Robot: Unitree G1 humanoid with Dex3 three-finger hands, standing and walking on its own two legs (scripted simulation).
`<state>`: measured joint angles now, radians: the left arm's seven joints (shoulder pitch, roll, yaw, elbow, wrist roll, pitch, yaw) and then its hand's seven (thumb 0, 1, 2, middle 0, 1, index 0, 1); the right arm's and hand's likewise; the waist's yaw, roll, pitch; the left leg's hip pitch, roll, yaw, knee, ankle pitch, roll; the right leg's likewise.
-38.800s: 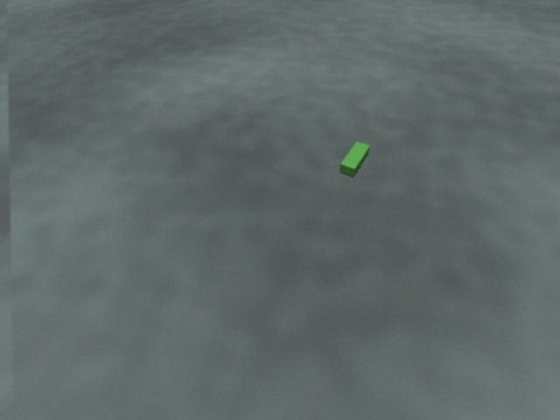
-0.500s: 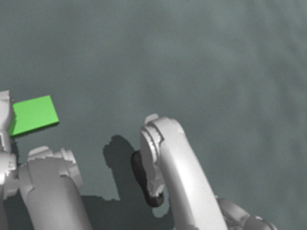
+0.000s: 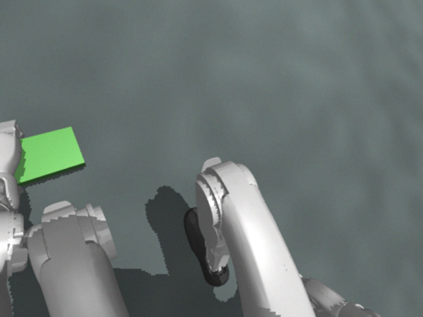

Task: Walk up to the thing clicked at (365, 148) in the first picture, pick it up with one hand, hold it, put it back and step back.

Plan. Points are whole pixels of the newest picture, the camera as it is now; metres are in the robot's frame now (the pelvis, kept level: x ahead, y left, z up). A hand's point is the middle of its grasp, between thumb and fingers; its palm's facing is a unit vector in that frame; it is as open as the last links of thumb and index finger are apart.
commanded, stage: settle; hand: left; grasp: from above
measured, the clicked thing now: (19, 163) +0.42 +0.25 -0.28
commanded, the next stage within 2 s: lift in 0.56 s
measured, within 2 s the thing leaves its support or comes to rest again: neither
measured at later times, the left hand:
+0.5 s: hand out of the picture +0.39 +0.28 -0.15, palm faces -0.44 -0.11 -0.89, open 11.3 cm
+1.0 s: hand out of the picture +0.38 +0.28 -0.09, palm faces -0.44 -0.12 -0.89, open 11.1 cm
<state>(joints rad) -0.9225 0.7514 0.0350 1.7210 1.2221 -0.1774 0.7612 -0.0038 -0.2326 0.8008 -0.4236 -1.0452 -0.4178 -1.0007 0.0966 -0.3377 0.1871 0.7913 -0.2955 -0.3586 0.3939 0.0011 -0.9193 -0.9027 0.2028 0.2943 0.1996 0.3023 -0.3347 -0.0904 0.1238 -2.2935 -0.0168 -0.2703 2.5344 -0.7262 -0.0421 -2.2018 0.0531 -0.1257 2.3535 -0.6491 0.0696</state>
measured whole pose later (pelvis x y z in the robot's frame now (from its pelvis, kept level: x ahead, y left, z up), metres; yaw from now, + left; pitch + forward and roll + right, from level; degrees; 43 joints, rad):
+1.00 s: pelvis +0.00 -0.01 +0.06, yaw +7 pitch +34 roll -6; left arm -0.75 0.50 -0.02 1.21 1.14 -0.10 0.34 -0.02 -0.14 0.64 -0.56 -0.74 -0.55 -0.70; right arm 0.17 -0.28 -0.03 0.76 -0.09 -0.04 0.13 0.00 -0.91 -0.90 0.21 0.29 0.20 0.30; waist -0.15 0.05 -0.15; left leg -2.18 -0.01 -0.12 2.26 -0.68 -0.03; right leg -2.14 0.01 -0.02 2.19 -0.65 0.05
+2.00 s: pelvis +0.04 +0.00 +0.36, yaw +11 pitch +17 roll -1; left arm -0.27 0.39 -0.19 0.74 0.99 0.06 0.16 -0.03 -0.11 0.56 -0.68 -0.55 -0.66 -0.53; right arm 0.22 -0.24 -0.04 0.71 0.04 0.01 -0.06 0.01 -0.91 -0.91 0.21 0.30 0.20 0.30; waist -0.06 0.04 -0.15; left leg -1.02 0.03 -0.03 1.23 -0.50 -0.02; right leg -1.01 0.00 0.02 1.19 -0.48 0.03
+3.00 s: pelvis +0.08 +0.01 +0.44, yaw +10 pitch +5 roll +0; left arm -0.23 0.39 -0.20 0.69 1.02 0.00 0.05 -0.03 -0.13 0.59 -0.69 -0.52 -0.65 -0.54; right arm 0.23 -0.25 -0.05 0.69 0.05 0.06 -0.03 0.01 -0.90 -0.90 0.21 0.29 0.20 0.30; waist -0.02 0.04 -0.06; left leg -0.44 0.02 0.01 0.68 -0.33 -0.01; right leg -0.45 -0.02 0.04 0.67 -0.31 0.04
